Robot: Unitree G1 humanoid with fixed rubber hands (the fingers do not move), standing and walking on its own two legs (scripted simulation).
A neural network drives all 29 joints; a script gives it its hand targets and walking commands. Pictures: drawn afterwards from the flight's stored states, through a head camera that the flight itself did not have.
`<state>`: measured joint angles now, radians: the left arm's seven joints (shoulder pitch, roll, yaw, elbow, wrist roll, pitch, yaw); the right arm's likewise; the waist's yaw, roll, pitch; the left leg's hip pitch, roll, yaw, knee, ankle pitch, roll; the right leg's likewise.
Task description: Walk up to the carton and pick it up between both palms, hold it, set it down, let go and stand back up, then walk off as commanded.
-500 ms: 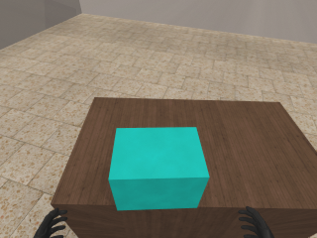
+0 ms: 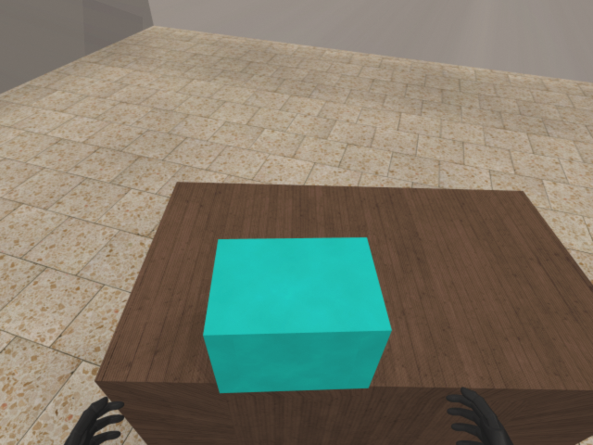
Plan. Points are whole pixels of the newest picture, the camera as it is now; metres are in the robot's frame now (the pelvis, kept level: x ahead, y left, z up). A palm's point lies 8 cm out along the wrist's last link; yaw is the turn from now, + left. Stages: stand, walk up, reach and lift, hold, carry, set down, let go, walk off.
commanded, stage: walk off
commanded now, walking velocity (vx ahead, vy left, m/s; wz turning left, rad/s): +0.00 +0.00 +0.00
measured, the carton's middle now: (294, 314) +0.35 +0.02 -0.04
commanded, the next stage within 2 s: none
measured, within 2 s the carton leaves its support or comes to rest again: neither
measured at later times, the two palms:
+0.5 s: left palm out of the picture +0.06 +0.35 -0.10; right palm out of the picture +0.06 -0.26 -0.09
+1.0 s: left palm out of the picture -0.09 +0.31 -0.09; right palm out of the picture -0.06 -0.30 -0.13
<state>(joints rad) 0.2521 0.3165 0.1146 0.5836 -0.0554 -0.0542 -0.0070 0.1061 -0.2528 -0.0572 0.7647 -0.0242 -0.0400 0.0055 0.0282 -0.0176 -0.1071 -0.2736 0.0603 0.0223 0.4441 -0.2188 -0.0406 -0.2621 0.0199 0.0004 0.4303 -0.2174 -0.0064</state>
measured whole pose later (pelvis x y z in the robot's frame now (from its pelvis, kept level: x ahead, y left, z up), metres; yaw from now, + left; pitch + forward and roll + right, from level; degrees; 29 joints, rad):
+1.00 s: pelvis -0.20 -0.01 -0.03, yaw +1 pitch -7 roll +2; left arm 0.23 0.41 0.11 0.60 -0.06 0.04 0.00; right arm 0.16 -0.35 -0.08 0.67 -0.02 0.08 0.00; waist 0.02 0.00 0.22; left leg -0.48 -0.16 -0.13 1.17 -0.37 0.04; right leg -0.33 0.08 0.06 0.76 -0.30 -0.05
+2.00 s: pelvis -0.40 -0.04 -0.04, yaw +3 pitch -7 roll +3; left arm 0.17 0.40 0.11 0.61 -0.06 0.01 0.02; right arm 0.19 -0.39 -0.09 0.66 -0.02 0.09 0.00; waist 0.02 0.03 0.23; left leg -0.42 -0.16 -0.15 1.27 -0.43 0.02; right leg -0.44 0.06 0.06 0.82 -0.26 -0.05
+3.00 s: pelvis -0.52 -0.01 -0.04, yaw +4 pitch -5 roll +0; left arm 0.22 0.39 0.11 0.64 -0.06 -0.02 0.03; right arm 0.21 -0.40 -0.10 0.72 -0.03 0.01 0.01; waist 0.02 0.03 0.14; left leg -0.33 -0.04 -0.08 0.80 -0.40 0.01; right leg -0.34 0.04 0.06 0.83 -0.42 -0.03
